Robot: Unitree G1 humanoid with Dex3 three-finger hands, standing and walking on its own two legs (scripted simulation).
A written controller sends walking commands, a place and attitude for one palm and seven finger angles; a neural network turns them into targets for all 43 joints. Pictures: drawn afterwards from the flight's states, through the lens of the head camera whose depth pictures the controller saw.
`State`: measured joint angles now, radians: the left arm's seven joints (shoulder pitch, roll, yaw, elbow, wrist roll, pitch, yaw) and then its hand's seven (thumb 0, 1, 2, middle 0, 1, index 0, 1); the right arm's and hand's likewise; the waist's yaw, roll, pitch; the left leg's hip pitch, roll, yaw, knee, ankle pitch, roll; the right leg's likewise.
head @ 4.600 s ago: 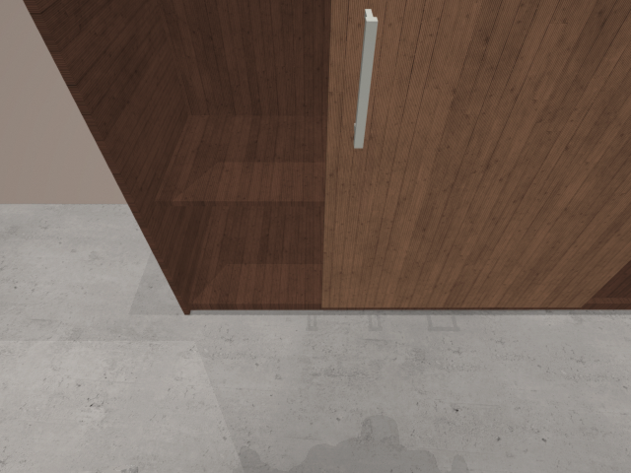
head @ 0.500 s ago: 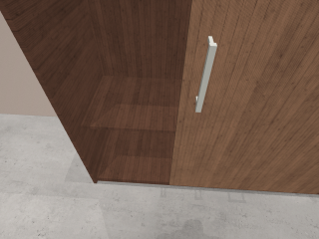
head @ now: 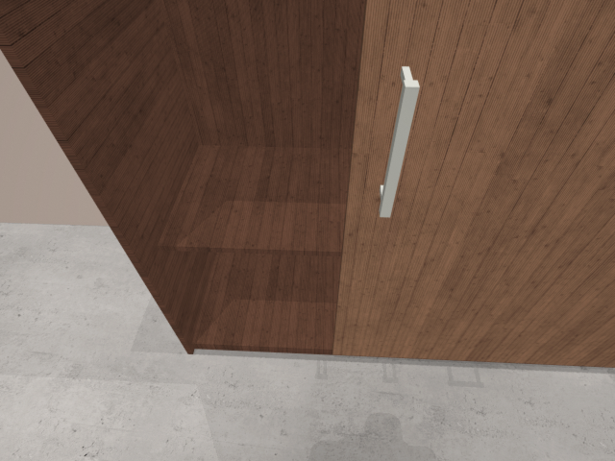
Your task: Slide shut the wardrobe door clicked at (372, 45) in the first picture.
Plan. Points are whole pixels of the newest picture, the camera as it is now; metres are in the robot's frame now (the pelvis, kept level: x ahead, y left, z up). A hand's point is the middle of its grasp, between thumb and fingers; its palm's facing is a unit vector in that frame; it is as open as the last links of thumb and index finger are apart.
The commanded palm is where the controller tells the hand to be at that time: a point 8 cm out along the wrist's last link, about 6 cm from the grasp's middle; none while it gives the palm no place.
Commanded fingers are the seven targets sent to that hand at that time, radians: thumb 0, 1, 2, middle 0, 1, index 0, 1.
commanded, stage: look again from close up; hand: right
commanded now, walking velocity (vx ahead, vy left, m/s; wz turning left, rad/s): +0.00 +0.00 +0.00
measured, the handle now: (394, 150) +0.53 -0.10 +0.13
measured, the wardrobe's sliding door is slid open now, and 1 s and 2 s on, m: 0.48 0.48 0.48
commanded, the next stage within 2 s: raise the hand with hooked fingers in 0.72 s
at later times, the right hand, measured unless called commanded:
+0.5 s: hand out of the picture -0.01 -0.16 -0.18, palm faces +0.03 +0.99 -0.17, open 7.3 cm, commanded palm none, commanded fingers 0.00 -0.90 -0.90 0.20 0.30 0.20 0.30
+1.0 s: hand (466, 454) +0.16 -0.18 -0.04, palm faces +0.23 +0.96 -0.17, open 7.4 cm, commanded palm +0.11 -0.21 -0.04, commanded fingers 0.00 -0.67 -0.80 0.22 0.45 0.22 0.45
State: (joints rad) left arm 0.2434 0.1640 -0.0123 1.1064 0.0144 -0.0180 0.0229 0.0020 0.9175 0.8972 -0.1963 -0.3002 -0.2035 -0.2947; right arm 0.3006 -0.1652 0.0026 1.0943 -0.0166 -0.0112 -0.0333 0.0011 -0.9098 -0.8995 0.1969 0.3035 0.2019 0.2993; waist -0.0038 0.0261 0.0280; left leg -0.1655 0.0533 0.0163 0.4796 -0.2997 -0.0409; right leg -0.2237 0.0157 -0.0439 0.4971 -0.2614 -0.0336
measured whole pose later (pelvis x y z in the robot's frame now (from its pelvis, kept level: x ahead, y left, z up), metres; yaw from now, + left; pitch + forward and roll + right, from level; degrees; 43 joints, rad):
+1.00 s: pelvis -0.01 +0.01 -0.01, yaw -2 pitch +2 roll +0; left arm 0.33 0.22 0.01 0.83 -0.02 -0.27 0.08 0.01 0.92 0.90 -0.20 -0.30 -0.20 -0.29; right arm 0.49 -0.18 -0.03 0.13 0.13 -0.07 -0.10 0.03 -0.91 -0.87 0.20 0.34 0.20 0.34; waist 0.03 -0.03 -0.04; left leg -0.28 0.06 0.05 0.62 -0.36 -0.02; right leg -0.34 0.02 -0.01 0.61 -0.30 -0.02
